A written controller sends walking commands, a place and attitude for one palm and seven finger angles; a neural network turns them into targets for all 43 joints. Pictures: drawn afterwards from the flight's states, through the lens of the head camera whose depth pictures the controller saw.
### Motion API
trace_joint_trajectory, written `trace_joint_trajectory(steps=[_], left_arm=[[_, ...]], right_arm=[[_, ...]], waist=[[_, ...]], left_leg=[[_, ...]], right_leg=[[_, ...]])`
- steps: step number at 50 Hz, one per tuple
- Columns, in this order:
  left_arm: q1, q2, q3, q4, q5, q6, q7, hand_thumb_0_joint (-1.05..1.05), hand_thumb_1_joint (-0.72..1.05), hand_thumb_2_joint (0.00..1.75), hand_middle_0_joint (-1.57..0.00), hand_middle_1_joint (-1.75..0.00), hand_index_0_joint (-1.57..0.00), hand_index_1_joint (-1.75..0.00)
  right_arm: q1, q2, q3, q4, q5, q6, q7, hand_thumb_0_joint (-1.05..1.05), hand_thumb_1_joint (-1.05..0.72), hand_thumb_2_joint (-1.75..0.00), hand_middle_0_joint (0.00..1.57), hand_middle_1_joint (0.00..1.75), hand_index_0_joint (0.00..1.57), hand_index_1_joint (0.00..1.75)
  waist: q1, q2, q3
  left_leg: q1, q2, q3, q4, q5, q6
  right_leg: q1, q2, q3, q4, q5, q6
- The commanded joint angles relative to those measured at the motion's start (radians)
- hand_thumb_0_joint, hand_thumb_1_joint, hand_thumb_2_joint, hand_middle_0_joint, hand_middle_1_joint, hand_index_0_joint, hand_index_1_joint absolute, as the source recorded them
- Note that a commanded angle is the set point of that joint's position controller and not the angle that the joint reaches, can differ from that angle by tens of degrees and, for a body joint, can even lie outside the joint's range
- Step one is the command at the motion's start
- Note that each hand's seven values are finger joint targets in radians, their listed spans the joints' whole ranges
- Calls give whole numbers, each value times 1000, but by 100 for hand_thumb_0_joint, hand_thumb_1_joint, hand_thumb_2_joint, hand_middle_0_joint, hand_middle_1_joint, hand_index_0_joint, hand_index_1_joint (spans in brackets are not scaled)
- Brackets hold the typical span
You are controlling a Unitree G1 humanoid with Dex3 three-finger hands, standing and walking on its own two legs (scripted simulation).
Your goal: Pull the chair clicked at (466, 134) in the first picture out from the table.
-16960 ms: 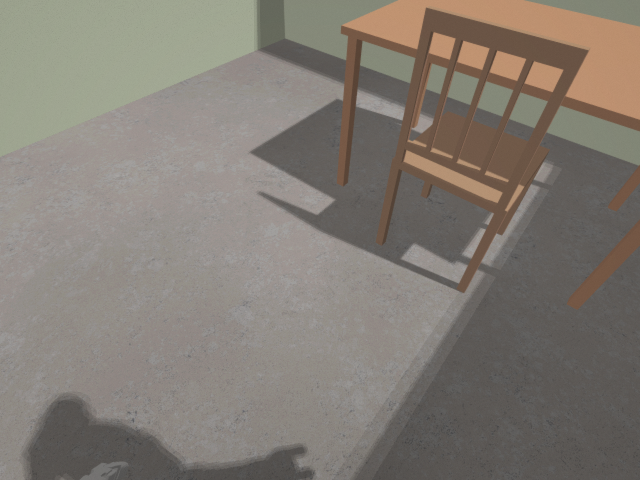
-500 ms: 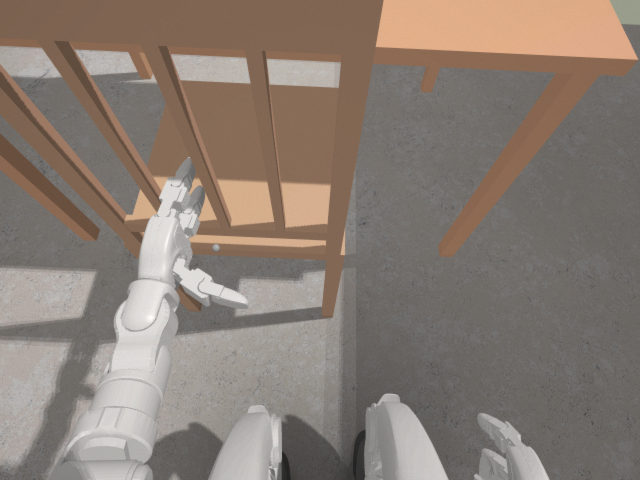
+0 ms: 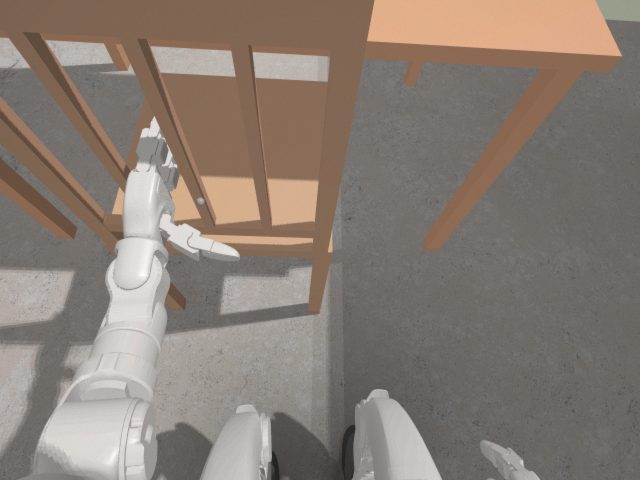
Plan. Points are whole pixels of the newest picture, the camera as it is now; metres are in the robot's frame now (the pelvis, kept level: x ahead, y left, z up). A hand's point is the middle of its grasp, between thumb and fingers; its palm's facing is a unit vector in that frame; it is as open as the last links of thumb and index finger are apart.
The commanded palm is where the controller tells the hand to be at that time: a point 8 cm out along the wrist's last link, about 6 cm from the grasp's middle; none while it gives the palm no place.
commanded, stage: push the fingers through the gap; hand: left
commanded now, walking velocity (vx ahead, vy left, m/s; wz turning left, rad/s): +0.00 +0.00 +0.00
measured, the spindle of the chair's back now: (183, 157) +0.50 +0.16 +0.04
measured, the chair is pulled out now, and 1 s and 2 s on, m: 0.00 0.00 0.01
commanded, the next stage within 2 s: hook a spindle and tug to test in 0.72 s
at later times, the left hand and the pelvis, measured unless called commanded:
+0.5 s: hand (207, 179) +0.48 +0.13 +0.02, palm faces -0.05 -1.00 -0.04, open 16.9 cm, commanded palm +0.45 +0.18 +0.02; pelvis +0.00 +0.00 +0.00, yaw -1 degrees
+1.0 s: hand (206, 184) +0.47 +0.13 +0.02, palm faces -0.04 -1.00 -0.03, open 16.6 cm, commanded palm +0.45 +0.18 +0.02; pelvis +0.00 +0.00 -0.01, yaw -1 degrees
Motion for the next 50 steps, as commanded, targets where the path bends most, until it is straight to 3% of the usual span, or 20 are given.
trace_joint_trajectory(steps=[1, 2, 5, 7, 9, 12, 13, 17, 19, 23, 24, 26, 28, 32, 34, 37, 41, 43, 47, 50], left_arm=[[-363, 162, 24, -88, 2, -48, -12, 0, -50, 30, -6, -8, -6, -8], [-379, 139, 7, -87, 1, -43, -20, 0, -50, 30, -6, -8, -6, -8], [-411, 182, 47, -109, -19, -35, -26, 0, -50, 30, -6, -8, -6, -8], [-436, 187, 51, -107, -26, -42, -25, 0, -50, 30, -6, -8, -6, -8], [-477, 244, 98, -124, -22, -58, -13, 0, -50, 30, -6, -8, -6, -8], [-524, 261, 104, -130, -3, -81, 1, 0, -50, 30, -6, -8, -6, -8], [-527, 249, 91, -131, 6, -87, 4, 0, -50, 30, -6, -8, -6, -8], [-525, 218, 72, -15, 17, -71, -2, 0, -50, 30, -6, -8, -6, -8], [-495, 226, 81, 7, 16, -58, -12, 0, -50, 30, -6, -8, -6, -8], [-480, 200, 67, -27, -2, -48, -26, 0, -50, 30, -6, -8, -6, -8], [-478, 239, 101, -46, -6, -52, -22, 0, -50, 30, -6, -8, -6, -8], [-484, 246, 98, -107, -6, -68, -17, 0, -50, 30, -6, -8, -6, -8], [-492, 196, 58, -135, -4, -81, -6, 0, -50, 30, -6, -8, -6, -8], [-474, 220, 80, -89, 9, -82, 11, 0, -50, 30, -6, -8, -6, -8], [-467, 240, 95, -68, 14, -83, 12, 0, -50, 30, -6, -8, -6, -8], [-472, 173, 38, -87, 11, -87, 3, 0, -50, 30, -6, -8, -6, -8], [-509, 184, 43, -26, 13, -80, -1, 0, -50, 30, -6, -8, -6, -8], [-523, 206, 61, -43, 13, -89, -1, 0, -50, 30, -10, -19, -10, -19], [-566, 231, 75, -54, 10, -101, 3, 0, -50, 30, -17, -41, -17, -41], [-537, 231, 82, -39, 14, -95, 2, 0, -50, 30, -22, -57, -22, -57]], right_arm=[[126, -162, -66, -70, 4, -5, -5, 0, -90, -90, 20, 30, 20, 30], [131, -163, -69, -75, 4, -1, -4, 0, -90, -90, 20, 30, 20, 30], [136, -163, -68, -82, 3, 13, -3, 0, -90, -90, 20, 30, 20, 30], [142, -162, -64, -83, 4, 16, -4, 0, -90, -90, 20, 30, 20, 30], [147, -163, -64, -77, 1, 19, -7, 0, -90, -90, 20, 30, 20, 30], [154, -160, -62, -73, -4, 22, -7, 0, -90, -90, 20, 30, 20, 30], [157, -158, -63, -72, -6, 23, -5, 0, -90, -90, 20, 30, 20, 30], [176, -163, -63, -54, -10, 36, 2, 0, -90, -90, 20, 30, 20, 30], [175, -169, -64, -64, -7, 47, 4, 0, -90, -90, 20, 30, 20, 30], [173, -163, -65, -79, -4, 61, 10, 0, -90, -90, 20, 30, 20, 30], [176, -166, -65, -80, -5, 64, 9, 0, -90, -90, 20, 30, 20, 30], [171, -160, -65, -90, -4, 64, 8, 0, -90, -90, 20, 30, 20, 30], [164, -154, -66, -87, -5, 60, 13, 0, -90, -90, 20, 30, 20, 30], [177, -161, -68, -69, -6, 64, 11, 0, -90, -90, 20, 30, 20, 30], [170, -162, -66, -70, -5, 66, 10, 0, -90, -90, 20, 30, 20, 30], [162, -156, -66, -78, -5, 63, 13, 0, -90, -90, 20, 30, 20, 30], [156, -162, -66, -69, -5, 67, 12, 0, -90, -90, 20, 30, 20, 30], [156, -163, -66, -74, -5, 64, 7, 0, -90, -90, 20, 30, 20, 30], [158, -166, -64, -69, -8, 60, 3, 0, -90, -90, 20, 30, 20, 30], [153, -162, -61, -75, -10, 65, 7, 0, -90, -90, 20, 30, 20, 30]], waist=[[-30, 51, -450], [-35, 84, -475], [-27, 70, -525], [-38, 44, -518], [-37, 27, -530], [-45, 40, -542], [-42, 76, -560], [-65, 39, -499], [-49, 49, -501], [-45, 61, -534], [-36, 61, -541], [-31, 69, -566], [-40, 93, -553], [-52, 38, -496], [-41, 43, -482], [-49, 86, -495], [-63, 51, -450], [-51, 76, -489], [-62, 69, -518], [-47, 80, -534]], left_leg=[[234, -36, -72, -158, 365, -19], [273, -32, -79, -158, 397, -21], [283, -31, -76, -148, 442, -20], [265, -31, -79, -148, 439, -17], [244, -31, -76, -139, 427, -13], [236, -33, -71, -133, 421, -11], [258, -33, -75, -134, 434, -15], [239, -30, -80, -134, 413, -13], [230, -30, -77, -142, 405, -15], [264, -30, -74, -146, 436, -15], [261, -30, -73, -147, 442, -14], [267, -31, -70, -150, 457, -14], [308, -25, -82, -155, 465, -20], [268, -25, -77, -154, 425, -15], [250, -29, -75, -161, 404, -17], [290, -27, -76, -159, 426, -20], [240, -31, -77, -154, 354, -14], [269, -30, -84, -155, 377, -18], [272, -28, -90, -141, 387, -16], [261, -33, -83, -135, 406, -17]], right_leg=[[278, 50, 58, -121, 249, -23], [253, 51, 50, -111, 257, -25], [297, 53, 58, -116, 306, -20], [304, 57, 59, -114, 313, -17], [325, 57, 68, -114, 319, -13], [333, 56, 73, -109, 325, -12], [321, 54, 71, -106, 326, -13], [281, 60, 59, -113, 296, -13], [287, 59, 60, -115, 289, -17], [302, 61, 59, -122, 316, -17], [321, 62, 63, -125, 326, -17], [350, 61, 69, -124, 352, -16], [303, 62, 58, -123, 329, -16], [296, 65, 59, -130, 306, -13], [307, 62, 61, -130, 293, -16], [275, 61, 57, -126, 295, -18], [258, 62, 60, -137, 243, -16], [257, 60, 58, -123, 251, -18], [255, 60, 59, -113, 257, -16], [280, 60, 62, -110, 281, -17]])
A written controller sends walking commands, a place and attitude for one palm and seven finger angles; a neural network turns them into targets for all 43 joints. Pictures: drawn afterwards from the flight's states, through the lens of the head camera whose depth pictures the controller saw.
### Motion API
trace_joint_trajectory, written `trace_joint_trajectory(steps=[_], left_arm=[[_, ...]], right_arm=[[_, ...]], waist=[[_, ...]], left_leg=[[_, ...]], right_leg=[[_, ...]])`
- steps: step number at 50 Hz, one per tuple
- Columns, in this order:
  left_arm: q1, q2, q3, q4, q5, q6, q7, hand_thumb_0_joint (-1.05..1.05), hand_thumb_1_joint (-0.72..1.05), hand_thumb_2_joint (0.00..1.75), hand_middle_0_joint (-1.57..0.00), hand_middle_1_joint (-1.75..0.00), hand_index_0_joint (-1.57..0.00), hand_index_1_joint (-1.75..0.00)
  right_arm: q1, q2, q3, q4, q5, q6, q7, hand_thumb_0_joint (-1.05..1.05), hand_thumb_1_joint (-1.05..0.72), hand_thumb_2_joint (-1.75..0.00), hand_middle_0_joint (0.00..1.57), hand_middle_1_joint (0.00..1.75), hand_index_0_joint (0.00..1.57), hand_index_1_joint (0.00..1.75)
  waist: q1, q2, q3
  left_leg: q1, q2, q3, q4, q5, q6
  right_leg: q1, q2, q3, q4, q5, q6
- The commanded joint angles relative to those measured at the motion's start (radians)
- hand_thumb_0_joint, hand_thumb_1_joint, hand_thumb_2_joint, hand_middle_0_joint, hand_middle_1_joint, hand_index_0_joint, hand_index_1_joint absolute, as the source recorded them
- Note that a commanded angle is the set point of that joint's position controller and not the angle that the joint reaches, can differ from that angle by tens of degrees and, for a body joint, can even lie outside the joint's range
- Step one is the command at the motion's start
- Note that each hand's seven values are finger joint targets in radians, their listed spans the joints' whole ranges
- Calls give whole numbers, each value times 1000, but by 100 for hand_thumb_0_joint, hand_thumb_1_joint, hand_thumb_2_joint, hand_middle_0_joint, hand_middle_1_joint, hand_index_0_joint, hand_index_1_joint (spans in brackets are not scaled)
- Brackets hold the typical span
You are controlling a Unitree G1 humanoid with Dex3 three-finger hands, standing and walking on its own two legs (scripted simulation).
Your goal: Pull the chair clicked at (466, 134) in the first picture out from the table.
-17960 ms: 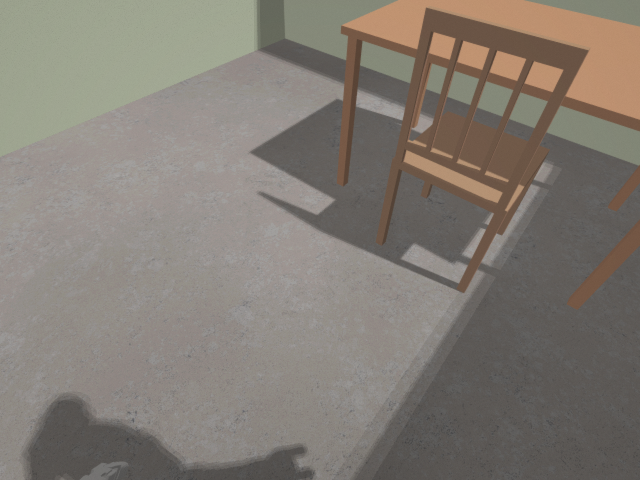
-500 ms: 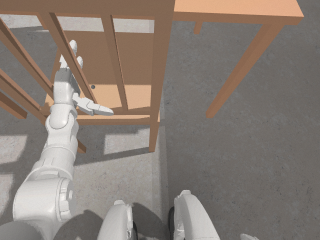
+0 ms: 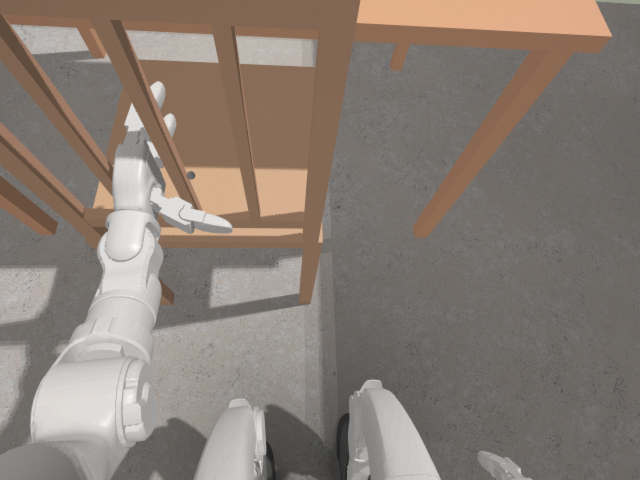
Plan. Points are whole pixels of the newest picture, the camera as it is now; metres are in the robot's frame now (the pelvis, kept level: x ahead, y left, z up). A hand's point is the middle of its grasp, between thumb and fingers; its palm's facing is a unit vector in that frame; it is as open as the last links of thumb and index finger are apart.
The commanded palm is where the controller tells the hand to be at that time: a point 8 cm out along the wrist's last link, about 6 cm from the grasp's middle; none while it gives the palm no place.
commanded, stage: hook a spindle and tug to test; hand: left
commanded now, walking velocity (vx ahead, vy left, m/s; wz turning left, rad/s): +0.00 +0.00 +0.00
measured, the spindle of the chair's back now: (165, 147) +0.50 +0.16 +0.05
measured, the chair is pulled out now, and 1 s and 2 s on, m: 0.00 0.01 0.03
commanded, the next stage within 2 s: step backward, pulling the chair out in 1.32 s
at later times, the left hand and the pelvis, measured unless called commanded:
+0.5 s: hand (193, 172) +0.48 +0.13 +0.02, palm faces -0.02 -1.00 -0.03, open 9.2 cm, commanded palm +0.45 +0.17 +0.03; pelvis +0.01 +0.00 +0.00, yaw +0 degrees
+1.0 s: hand (191, 179) +0.47 +0.13 +0.03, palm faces -0.02 -1.00 -0.02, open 4.9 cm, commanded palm +0.42 +0.17 +0.03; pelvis +0.02 +0.00 +0.02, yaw -1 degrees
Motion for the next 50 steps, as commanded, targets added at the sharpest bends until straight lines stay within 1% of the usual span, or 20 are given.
trace_joint_trajectory(steps=[1, 2, 5, 6, 9, 13, 15, 16, 18, 20, 25, 27, 31, 33, 34, 37, 38, 39, 42, 50], left_arm=[[-381, 174, 15, -187, -12, -66, 4, 0, -50, 30, -24, -63, -24, -63], [-384, 176, 15, -186, -13, -65, 1, 0, -50, 30, -25, -68, -25, -68], [-401, 176, 9, -213, -12, -56, -3, 0, -50, 30, -31, -85, -31, -85], [-380, 170, 11, -222, -17, -53, -4, 0, -50, 30, -32, -90, -32, -90], [-346, 155, 3, -246, -27, -48, -1, 0, -33, 37, -38, -107, -38, -107], [-371, 142, -3, -188, -17, -36, 17, 0, -11, 47, -45, -129, -45, -129], [-392, 173, 13, -211, -2, -48, 24, 0, 0, 52, -48, -140, -48, -140], [-383, 163, 5, -229, -1, -55, 24, 0, 6, 54, -50, -145, -50, -145], [-357, 119, -27, -245, -6, -64, 21, 0, 17, 59, -50, -145, -50, -145], [-359, 111, -34, -235, -11, -61, 19, 0, 28, 64, -50, -145, -50, -145], [-358, 121, -34, -253, -7, -56, 23, 0, 56, 76, -50, -145, -50, -145], [-348, 104, -43, -259, -11, -56, 23, 0, 68, 80, -50, -145, -50, -145], [-344, 127, -25, -242, -11, -54, 22, 0, 90, 90, -50, -145, -50, -145], [-336, 99, -42, -264, -18, -58, 20, 0, 90, 90, -50, -145, -50, -145], [-309, 123, -20, -256, -18, -58, 21, 0, 90, 90, -50, -145, -50, -145], [-266, 95, -38, -302, -30, -58, 13, 0, 90, 90, -50, -145, -50, -145], [-219, 118, -14, -293, -32, -53, 11, 0, 90, 90, -50, -145, -50, -145], [-213, 125, -15, -310, -32, -53, 10, 0, 90, 90, -50, -145, -50, -145], [-153, 71, -59, -379, -38, -54, 4, 0, 90, 90, -50, -145, -50, -145], [61, 34, -81, -516, -61, -40, 10, 0, 90, 90, -50, -145, -50, -145]], right_arm=[[148, -162, -65, -54, 5, -8, -11, 0, -90, -90, 20, 30, 20, 30], [155, -166, -65, -55, 6, -8, -13, 0, -90, -90, 20, 30, 20, 30], [153, -167, -66, -59, 5, -3, -13, 0, -90, -90, 20, 30, 20, 30], [157, -165, -68, -61, 6, -2, -12, 0, -90, -90, 20, 30, 20, 30], [154, -165, -68, -67, 8, 1, -9, 0, -90, -90, 20, 30, 20, 30], [161, -163, -65, -55, 8, 4, -10, 0, -90, -90, 20, 30, 20, 30], [168, -163, -68, -55, 4, 3, -10, 0, -90, -90, 20, 30, 20, 30], [168, -161, -68, -60, 3, 2, -9, 0, -90, -90, 20, 30, 20, 30], [162, -158, -72, -60, 5, 1, -6, 0, -90, -90, 20, 30, 20, 30], [162, -160, -71, -54, 4, 3, -3, 0, -90, -90, 20, 30, 20, 30], [162, -161, -71, -57, 5, 9, -3, 0, -90, -90, 20, 30, 20, 30], [164, -159, -72, -59, 7, 9, -2, 0, -90, -90, 20, 30, 20, 30], [161, -160, -72, -55, 7, 12, -5, 0, -90, -90, 20, 30, 20, 30], [156, -156, -72, -61, 8, 7, -4, 0, -90, -90, 20, 30, 20, 30], [158, -158, -74, -60, 8, 9, -4, 0, -90, -90, 20, 30, 20, 30], [156, -153, -75, -70, 9, 6, -1, 0, -90, -90, 20, 30, 20, 30], [152, -155, -75, -75, 11, 7, 0, 0, -90, -90, 20, 30, 20, 30], [147, -155, -73, -75, 12, 9, 1, 0, -90, -90, 20, 30, 20, 30], [143, -148, -77, -93, 16, 5, 6, 0, -90, -90, 20, 30, 20, 30], [128, -137, -84, -119, 25, -13, 16, 0, -90, -90, 20, 30, 20, 30]], waist=[[-31, 43, -519], [-33, 37, -524], [-27, 86, -545], [-22, 71, -557], [-16, 68, -565], [-35, 27, -476], [-30, 45, -507], [-23, 65, -531], [-25, 89, -546], [-31, 85, -529], [-25, 91, -528], [-32, 70, -536], [-28, 54, -510], [-26, 66, -530], [-15, 61, -524], [-10, 60, -564], [6, 58, -557], [5, 59, -545], [13, 68, -563], [45, 39, -545]], left_leg=[[288, -37, -79, -156, 391, -18], [292, -36, -84, -156, 390, -17], [320, -35, -84, -156, 415, -21], [330, -34, -86, -159, 431, -22], [355, -29, -92, -167, 458, -27], [280, -34, -85, -171, 380, -18], [295, -34, -85, -166, 394, -18], [309, -37, -81, -165, 416, -20], [369, -30, -89, -166, 462, -27], [361, -28, -90, -165, 452, -27], [367, -28, -93, -172, 460, -28], [369, -29, -88, -170, 468, -26], [335, -31, -85, -171, 449, -24], [358, -31, -85, -172, 461, -25], [359, -30, -85, -175, 471, -27], [375, -30, -79, -174, 511, -25], [361, -32, -77, -178, 507, -27], [363, -30, -76, -182, 515, -28], [407, -24, -80, -190, 564, -30], [411, -19, -68, -212, 641, -34]], right_leg=[[325, 53, 58, -127, 269, -17], [319, 53, 58, -124, 266, -17], [305, 51, 56, -121, 275, -19], [320, 52, 53, -123, 288, -19], [321, 54, 48, -124, 298, -19], [307, 56, 48, -135, 251, -16], [314, 54, 52, -129, 263, -17], [325, 54, 55, -127, 281, -19], [293, 54, 48, -126, 293, -21], [285, 55, 46, -130, 284, -20], [292, 55, 44, -129, 286, -21], [305, 56, 45, -131, 303, -20], [321, 55, 47, -135, 304, -19], [318, 55, 46, -133, 306, -19], [324, 55, 45, -134, 313, -21], [357, 56, 49, -131, 357, -20], [372, 55, 48, -132, 357, -22], [375, 54, 50, -135, 366, -22], [376, 56, 44, -133, 382, -23], [451, 58, 46, -150, 462, -23]])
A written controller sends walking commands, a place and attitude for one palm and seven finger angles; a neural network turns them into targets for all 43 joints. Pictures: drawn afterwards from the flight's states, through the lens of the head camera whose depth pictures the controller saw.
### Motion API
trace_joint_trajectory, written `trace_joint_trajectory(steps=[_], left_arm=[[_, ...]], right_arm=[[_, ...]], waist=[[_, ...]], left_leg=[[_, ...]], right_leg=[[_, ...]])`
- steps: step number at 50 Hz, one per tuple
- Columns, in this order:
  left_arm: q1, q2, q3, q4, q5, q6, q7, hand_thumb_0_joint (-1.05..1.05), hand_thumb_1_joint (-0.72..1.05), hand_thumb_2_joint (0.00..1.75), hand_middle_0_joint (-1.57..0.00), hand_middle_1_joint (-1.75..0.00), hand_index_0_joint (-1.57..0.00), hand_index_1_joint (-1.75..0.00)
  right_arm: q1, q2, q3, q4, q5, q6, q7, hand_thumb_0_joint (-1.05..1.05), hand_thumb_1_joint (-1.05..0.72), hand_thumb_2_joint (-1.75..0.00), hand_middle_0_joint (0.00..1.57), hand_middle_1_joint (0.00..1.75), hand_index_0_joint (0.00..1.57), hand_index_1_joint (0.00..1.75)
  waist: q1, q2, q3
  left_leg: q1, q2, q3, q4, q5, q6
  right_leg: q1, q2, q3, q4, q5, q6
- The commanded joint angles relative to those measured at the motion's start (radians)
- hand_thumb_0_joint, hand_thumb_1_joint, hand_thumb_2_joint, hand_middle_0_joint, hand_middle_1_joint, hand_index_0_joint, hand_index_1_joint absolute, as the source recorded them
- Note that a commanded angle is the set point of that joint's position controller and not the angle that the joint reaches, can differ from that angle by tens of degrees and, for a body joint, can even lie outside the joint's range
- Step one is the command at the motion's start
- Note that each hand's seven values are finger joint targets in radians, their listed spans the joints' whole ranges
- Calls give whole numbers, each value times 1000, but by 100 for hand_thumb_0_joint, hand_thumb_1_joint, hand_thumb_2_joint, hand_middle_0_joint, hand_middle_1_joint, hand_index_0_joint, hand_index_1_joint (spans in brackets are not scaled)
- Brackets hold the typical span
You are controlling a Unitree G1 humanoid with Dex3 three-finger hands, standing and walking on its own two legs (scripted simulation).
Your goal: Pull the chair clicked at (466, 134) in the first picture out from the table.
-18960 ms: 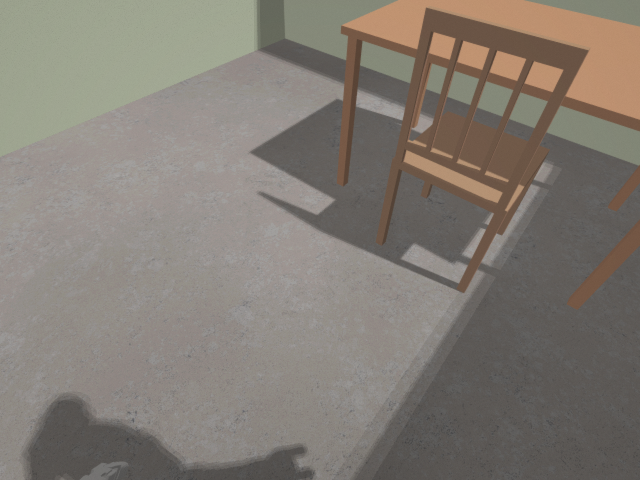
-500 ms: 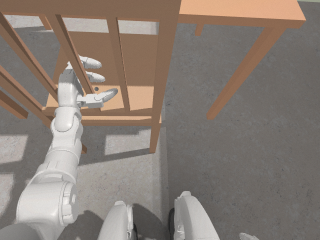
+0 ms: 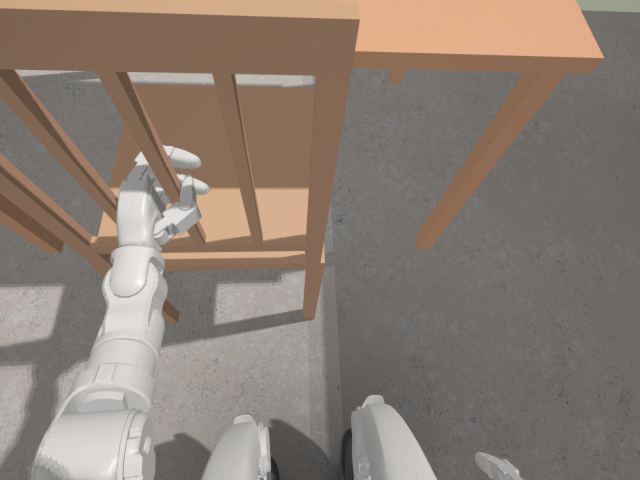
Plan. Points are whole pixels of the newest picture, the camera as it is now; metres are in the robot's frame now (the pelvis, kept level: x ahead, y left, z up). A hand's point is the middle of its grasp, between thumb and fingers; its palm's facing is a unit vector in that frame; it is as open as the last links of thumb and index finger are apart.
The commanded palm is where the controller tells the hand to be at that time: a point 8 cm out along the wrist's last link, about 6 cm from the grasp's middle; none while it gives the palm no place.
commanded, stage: hook a spindle and tug to test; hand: left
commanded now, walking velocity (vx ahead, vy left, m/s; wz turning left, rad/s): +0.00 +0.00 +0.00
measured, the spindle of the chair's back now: (169, 181) +0.47 +0.17 +0.03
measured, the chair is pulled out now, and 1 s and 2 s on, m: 0.01 0.03 0.09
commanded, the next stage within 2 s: step backward, pulling the chair out in 0.32 s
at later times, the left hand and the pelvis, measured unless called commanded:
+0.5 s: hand (192, 217) +0.43 +0.14 +0.02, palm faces -0.01 -0.99 -0.11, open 5.1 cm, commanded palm +0.40 +0.19 +0.01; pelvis +0.02 +0.00 +0.02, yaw +1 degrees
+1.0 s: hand (192, 213) +0.42 +0.13 +0.04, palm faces -0.08 -0.99 -0.13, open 4.8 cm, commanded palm +0.41 +0.18 +0.03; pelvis +0.05 +0.03 +0.10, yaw -4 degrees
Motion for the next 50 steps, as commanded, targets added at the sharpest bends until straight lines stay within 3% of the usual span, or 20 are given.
trace_joint_trajectory(steps=[1, 5, 9, 10, 20, 21, 22, 23, 25, 26, 28, 30, 32, 36, 39, 42, 44, 47, 49, 50], left_arm=[[-125, 73, -40, -302, -9, -113, -26, 0, 90, 90, -50, -145, -50, -145], [-86, 70, -40, -300, -4, -108, -21, 0, 90, 90, -50, -145, -50, -145], [-3, 59, -48, -359, -10, -103, -28, 0, 90, 90, -50, -145, -50, -145], [-2, 21, -88, -371, -11, -98, -33, 0, 90, 90, -50, -145, -50, -145], [33, -5, -119, -404, -3, -68, -26, 0, 90, 90, -50, -145, -50, -145], [-64, 42, -97, -434, 0, -72, -19, 0, 90, 90, -50, -145, -50, -145], [-256, 346, 24, -547, 96, 50, 88, 0, 90, 90, -50, -145, -50, -145], [-283, 259, -47, -589, 92, 109, 123, 0, 90, 90, -50, -145, -50, -145], [-115, 165, -86, -485, 93, 191, 151, 0, 90, 90, -50, -145, -50, -145], [-42, 122, -123, -429, 100, 224, 155, 0, 90, 90, -50, -145, -50, -145], [10, 66, -171, -292, 99, 278, 164, 0, 90, 90, -50, -145, -50, -145], [-55, 79, -172, -244, 90, 288, 168, 0, 90, 90, -50, -145, -50, -145], [-122, 103, -162, -190, 93, 281, 174, 0, 90, 90, -50, -145, -50, -145], [-140, 77, -192, -45, 92, 265, 170, 0, 90, 90, -50, -145, -50, -145], [-152, 51, -213, -9, 95, 259, 167, 0, 90, 90, -50, -145, -50, -145], [-168, 36, -213, -18, 102, 245, 154, 0, 90, 90, -50, -145, -50, -145], [-158, 31, -205, -25, 106, 234, 144, 0, 90, 90, -50, -145, -50, -145], [-124, 52, -178, -28, 108, 222, 138, 0, 90, 90, -50, -145, -50, -145], [-130, 53, -178, -33, 105, 213, 140, 0, 90, 90, -50, -145, -50, -145], [-145, 64, -172, -33, 106, 203, 143, 0, 90, 90, -50, -145, -50, -145]], right_arm=[[106, -150, -69, -86, 12, -31, -6, 0, -90, -90, 20, 30, 20, 30], [106, -149, -70, -81, 11, -40, -8, 0, -90, -90, 20, 30, 20, 30], [107, -145, -77, -87, 11, -47, -6, 0, -90, -90, 20, 30, 20, 30], [103, -141, -75, -91, 12, -49, -5, 0, -90, -90, 20, 30, 20, 30], [90, -135, -78, -91, 13, -58, -11, 0, -90, -90, 20, 30, 20, 30], [88, -143, -77, -83, 13, -57, -18, 0, -90, -90, 20, 30, 20, 30], [128, -135, -69, -166, 52, 14, -63, 0, -90, -90, 20, 30, 20, 30], [125, -118, -73, -174, 61, 30, -100, 0, -90, -90, 20, 30, 20, 30], [105, -112, -66, -156, 65, 42, -134, 0, -90, -90, 20, 30, 20, 30], [93, -107, -58, -148, 69, 55, -143, 0, -90, -90, 20, 30, 20, 30], [90, -105, -45, -113, 71, 74, -157, 0, -90, -90, 20, 30, 20, 30], [84, -120, -44, -95, 70, 84, -171, 0, -90, -90, 20, 30, 20, 30], [74, -129, -50, -78, 67, 87, -180, 0, -90, -90, 20, 30, 20, 30], [57, -139, -50, -56, 68, 86, -180, 0, -90, -90, 20, 30, 20, 30], [67, -141, -51, -39, 63, 76, -180, 0, -90, -90, 20, 30, 20, 30], [85, -133, -57, -18, 34, 59, -166, 0, -90, -90, 20, 30, 20, 30], [80, -123, -61, -10, 17, 56, -147, 0, -90, -90, 20, 30, 20, 30], [64, -128, -63, -21, 21, 53, -142, 0, -90, -90, 20, 30, 20, 30], [57, -135, -65, -23, 35, 50, -146, 0, -90, -90, 20, 30, 20, 30], [50, -139, -66, -21, 40, 49, -152, 0, -90, -90, 20, 30, 20, 30]], waist=[[25, 30, -511], [25, 20, -472], [46, 55, -502], [35, 34, -494], [30, 13, -478], [17, 10, -484], [58, 48, -656], [36, 73, -624], [33, 52, -543], [32, 32, -499], [24, -49, -406], [22, -84, -374], [30, -52, -351], [52, 86, -255], [53, 133, -224], [49, 203, -222], [57, 250, -232], [67, 132, -232], [62, 26, -230], [61, -24, -234]], left_leg=[[320, -28, -79, -143, 640, -32], [301, -29, -73, -141, 634, -31], [356, -20, -78, -139, 749, -40], [355, -20, -80, -140, 748, -38], [337, -25, -78, -128, 738, -35], [335, -24, -83, -125, 717, -35], [588, -33, -42, -310, 608, -19], [613, -42, -31, -368, 603, -16], [600, -28, -41, -402, 685, -21], [629, -12, -58, -438, 715, -24], [615, 8, -54, -487, 789, -22], [647, 31, -56, -539, 855, -28], [687, 46, -52, -574, 845, -37], [782, 86, -81, -656, 807, -45], [920, 118, -99, -663, 1091, -44], [1202, 147, -130, -637, 1552, -67], [1307, 154, -116, -609, 1631, -96], [1173, 147, -86, -575, 1485, -100], [1000, 133, -66, -556, 1237, -101], [899, 112, -60, -534, 1003, -102]], right_leg=[[382, 40, 29, -91, 468, -28], [377, 39, 30, -87, 472, -29], [377, 34, 26, -78, 518, -32], [376, 35, 23, -81, 517, -29], [377, 32, 21, -73, 532, -27], [375, 30, 25, -71, 530, -27], [744, -39, 104, -262, 599, -44], [813, -47, 102, -320, 716, -38], [804, -66, 94, -326, 852, -34], [792, -71, 77, -338, 824, -29], [851, -87, 82, -386, 952, -19], [914, -113, 89, -428, 1041, -13], [935, -128, 100, -476, 1035, -16], [892, -117, 95, -553, 787, -28], [847, -76, 82, -563, 736, -21], [669, -6, 40, -568, 470, -9], [622, 12, 20, -605, 361, -14], [801, 2, 24, -681, 585, -31], [957, -56, 74, -679, 912, -65], [1031, -113, 123, -658, 1086, -94]])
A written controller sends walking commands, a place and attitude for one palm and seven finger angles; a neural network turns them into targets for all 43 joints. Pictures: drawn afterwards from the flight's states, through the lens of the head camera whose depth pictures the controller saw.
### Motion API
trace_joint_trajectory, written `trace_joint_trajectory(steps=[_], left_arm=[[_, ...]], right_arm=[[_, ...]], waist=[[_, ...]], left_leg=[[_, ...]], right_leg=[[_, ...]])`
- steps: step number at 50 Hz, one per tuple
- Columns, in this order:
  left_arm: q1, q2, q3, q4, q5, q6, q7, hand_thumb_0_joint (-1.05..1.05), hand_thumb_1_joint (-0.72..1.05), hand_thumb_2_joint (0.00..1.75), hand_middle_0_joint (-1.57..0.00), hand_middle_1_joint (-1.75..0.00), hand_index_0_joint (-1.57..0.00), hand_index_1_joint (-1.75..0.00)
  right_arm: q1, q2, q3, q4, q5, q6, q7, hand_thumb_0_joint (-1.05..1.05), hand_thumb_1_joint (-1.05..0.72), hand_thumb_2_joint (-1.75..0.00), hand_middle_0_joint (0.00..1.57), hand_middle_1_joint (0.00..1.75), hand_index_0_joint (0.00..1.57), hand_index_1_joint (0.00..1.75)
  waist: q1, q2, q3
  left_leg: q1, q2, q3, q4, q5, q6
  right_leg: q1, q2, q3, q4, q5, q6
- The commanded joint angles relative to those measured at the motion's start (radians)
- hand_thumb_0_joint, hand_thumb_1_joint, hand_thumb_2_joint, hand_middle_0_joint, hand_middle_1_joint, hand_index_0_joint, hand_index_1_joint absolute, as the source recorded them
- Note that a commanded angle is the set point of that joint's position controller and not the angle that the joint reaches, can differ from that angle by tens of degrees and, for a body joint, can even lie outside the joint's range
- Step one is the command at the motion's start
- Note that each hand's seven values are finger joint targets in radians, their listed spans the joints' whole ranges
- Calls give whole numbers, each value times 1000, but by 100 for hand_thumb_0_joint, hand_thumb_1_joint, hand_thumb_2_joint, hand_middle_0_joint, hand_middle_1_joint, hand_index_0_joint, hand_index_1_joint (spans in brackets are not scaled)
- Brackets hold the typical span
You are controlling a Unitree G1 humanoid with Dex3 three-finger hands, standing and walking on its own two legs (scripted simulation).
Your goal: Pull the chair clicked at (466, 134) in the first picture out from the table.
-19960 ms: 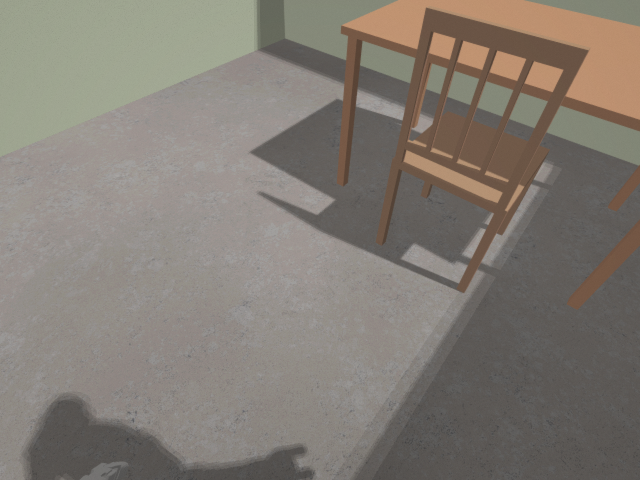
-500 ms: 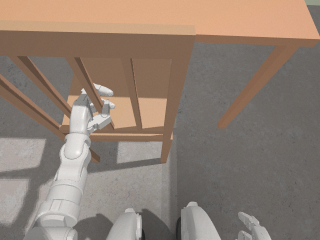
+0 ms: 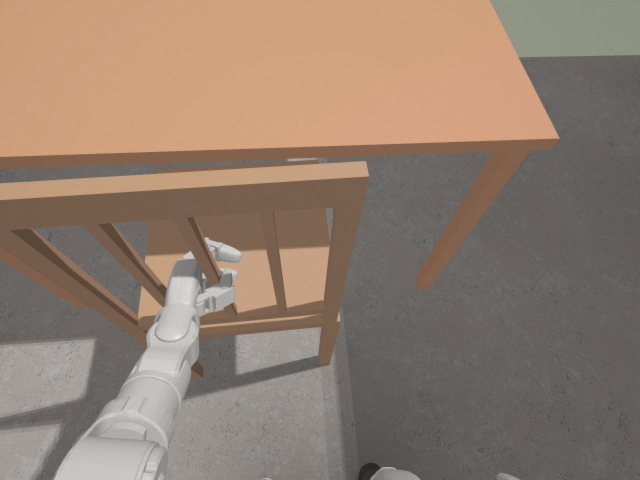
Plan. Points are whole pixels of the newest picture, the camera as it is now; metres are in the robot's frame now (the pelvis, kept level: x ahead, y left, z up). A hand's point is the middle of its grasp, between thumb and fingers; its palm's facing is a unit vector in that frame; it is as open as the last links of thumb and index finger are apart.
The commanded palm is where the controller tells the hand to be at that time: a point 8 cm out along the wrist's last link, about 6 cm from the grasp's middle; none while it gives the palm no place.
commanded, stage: step backward, pulling the chair out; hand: left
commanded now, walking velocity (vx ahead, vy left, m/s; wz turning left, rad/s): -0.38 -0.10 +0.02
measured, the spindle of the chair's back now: (213, 275) +0.39 +0.15 -0.07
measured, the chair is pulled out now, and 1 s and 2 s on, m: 0.03 0.09 0.26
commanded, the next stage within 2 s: none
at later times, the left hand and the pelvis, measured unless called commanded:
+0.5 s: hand (232, 299) +0.35 +0.12 -0.07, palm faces +0.01 -0.99 -0.15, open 4.9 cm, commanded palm +0.33 +0.18 -0.07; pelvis -0.01 -0.01 +0.00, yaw -2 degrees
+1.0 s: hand (231, 329) +0.31 +0.12 -0.07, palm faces +0.01 -0.98 -0.18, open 4.9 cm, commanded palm +0.28 +0.17 -0.06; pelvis -0.05 +0.00 -0.01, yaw -1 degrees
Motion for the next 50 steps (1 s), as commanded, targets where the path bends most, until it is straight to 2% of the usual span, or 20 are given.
trace_joint_trajectory(steps=[1, 3, 4, 7, 9, 10, 12, 15, 16, 18, 19, 21, 23, 26, 28, 30, 37, 42, 45, 50], left_arm=[[-236, 144, 4, -170, 41, -75, 14, 0, 90, 90, -50, -145, -50, -145], [-191, 168, 22, -125, 39, -64, 18, 0, 90, 90, -50, -145, -50, -145], [-192, 159, 10, -129, 40, -61, 19, 0, 90, 90, -50, -145, -50, -145], [-219, 165, 13, -156, 58, -69, 27, 0, 90, 90, -50, -145, -50, -145], [-218, 115, -10, -181, 54, -75, 20, 0, 90, 90, -50, -145, -50, -145], [-229, 114, -6, -207, 58, -78, 13, 0, 90, 90, -50, -145, -50, -145], [-235, 133, 14, -222, 58, -68, 13, 0, 90, 90, -50, -145, -50, -145], [-197, 135, 13, -210, 44, -61, 21, 0, 90, 90, -50, -145, -50, -145], [-203, 138, 16, -215, 43, -60, 21, 0, 90, 90, -50, -145, -50, -145], [-206, 165, 32, -173, 31, -61, 20, 0, 90, 90, -50, -145, -50, -145], [-202, 165, 24, -136, 15, -38, 21, 0, 90, 90, -50, -145, -50, -145], [-258, 167, 27, -128, 27, -11, 34, 0, 90, 90, -50, -145, -50, -145], [-248, 182, 35, -134, 42, -17, 52, 0, 90, 90, -50, -145, -50, -145], [-197, 163, 4, -192, 25, -17, 62, 0, 90, 90, -50, -145, -50, -145], [-200, 126, -31, -256, 10, -16, 59, 0, 90, 90, -50, -145, -50, -145], [-208, 99, -48, -283, 13, -29, 45, 0, 90, 90, -50, -145, -50, -145], [-127, 123, -13, -348, 51, -39, 48, 0, 90, 90, -50, -145, -50, -145], [-149, 182, 22, -330, 45, -44, 54, 0, 90, 90, -50, -145, -50, -145], [-161, 202, 28, -246, 41, -35, 57, 0, 90, 90, -50, -145, -50, -145], [-157, 157, 13, -194, 42, -7, 72, 0, 90, 90, -50, -145, -50, -145]], right_arm=[[55, -150, -54, -78, 22, -28, -27, 0, -90, -90, 20, 30, 20, 30], [30, -156, -52, -62, 33, -41, -42, 0, -90, -90, 20, 30, 20, 30], [25, -156, -49, -55, 34, -47, -46, 0, -90, -90, 20, 30, 20, 30], [60, -170, -59, -33, 19, -52, -51, 0, -90, -90, 20, 30, 20, 30], [88, -136, -51, -14, -12, -55, -29, 0, -90, -90, 20, 30, 20, 30], [71, -125, -53, -11, -35, -58, -12, 0, -90, -90, 20, 30, 20, 30], [32, -122, -54, -24, -45, -59, 4, 0, -90, -90, 20, 30, 20, 30], [54, -109, -41, -41, -16, -62, 11, 0, -90, -90, 20, 30, 20, 30], [46, -114, -43, -49, -5, -65, 9, 0, -90, -90, 20, 30, 20, 30], [-12, -127, -40, -80, 19, -82, -12, 0, -90, -90, 20, 30, 20, 30], [-41, -121, -33, -87, 33, -113, -16, 0, -90, -90, 20, 30, 20, 30], [-26, -139, -37, -36, 42, -125, -20, 0, -90, -90, 20, 30, 20, 30], [-27, -141, -28, 2, 27, -127, -42, 0, -90, -90, 20, 30, 20, 30], [-62, -140, -22, -3, 19, -121, -61, 0, -90, -90, 20, 30, 20, 30], [-61, -160, -37, -35, 21, -108, -60, 0, -90, -90, 20, 30, 20, 30], [-55, -150, -47, -57, 28, -104, -41, 0, -90, -90, 20, 30, 20, 30], [-60, -136, -55, -70, -10, -115, -17, 0, -90, -90, 20, 30, 20, 30], [-58, -126, -56, -72, 8, -127, -28, 0, -90, -90, 20, 30, 20, 30], [-80, -113, -47, -52, 24, -145, -45, 0, -90, -90, 20, 30, 20, 30], [-75, -121, -20, -10, 17, -160, -57, 0, -90, -90, 20, 30, 20, 30]], waist=[[20, -69, -459], [32, -98, -437], [29, -78, -432], [8, 61, -444], [-1, 156, -468], [9, 226, -490], [34, 299, -478], [35, 172, -462], [34, 112, -464], [50, -56, -395], [73, -105, -305], [69, -142, -340], [47, -52, -398], [37, -23, -439], [39, 40, -454], [36, -8, -434], [32, 212, -468], [23, 62, -451], [40, -125, -460], [36, -129, -434]], left_leg=[[75, 105, -139, 73, 454, -73], [1, 79, -165, -9, 132, -63], [27, 86, -163, -75, 187, -54], [279, 155, -198, -117, 988, -17], [634, 220, -285, -62, 1569, -31], [757, 235, -314, -54, 1663, -77], [724, 220, -272, -41, 1599, -89], [547, 182, -209, 69, 1338, -64], [379, 158, -188, 110, 1131, -68], [-27, 24, -153, 257, 118, -92], [-121, -7, -211, 276, -184, -80], [-81, 22, -262, 283, -241, -57], [-25, 27, -229, 108, -128, -54], [99, 46, -186, -136, 268, -50], [209, 146, -277, -162, 738, 13], [202, 167, -272, -147, 714, 33], [353, 210, -273, -108, 976, 37], [182, 126, -180, -41, 625, -27], [8, -10, -155, 178, -118, -57], [18, 20, -213, 11, -43, -47]], right_leg=[[333, -180, 127, 30, 912, -125], [342, -220, 144, 30, 876, -126], [305, -192, 117, 38, 771, -97], [116, -47, 26, 126, 550, -11], [-167, 22, -6, 187, 32, -3], [-251, 37, -25, 212, -154, -9], [-193, 29, -35, 190, -183, -23], [56, 28, -44, -82, 184, -50], [210, -13, -1, -93, 454, -74], [444, -263, 204, -32, 1117, -200], [406, -339, 223, -61, 1099, -215], [350, -366, 224, -58, 880, -215], [396, -321, 150, -36, 905, -165], [391, -213, 61, 43, 774, -79], [291, -80, 21, 77, 520, -4], [274, -32, 33, 56, 351, -2], [164, -8, 29, 65, 153, -24], [284, -86, 62, -17, 577, -44], [327, -279, 171, -88, 734, -130], [330, -252, 87, -36, 632, -109]])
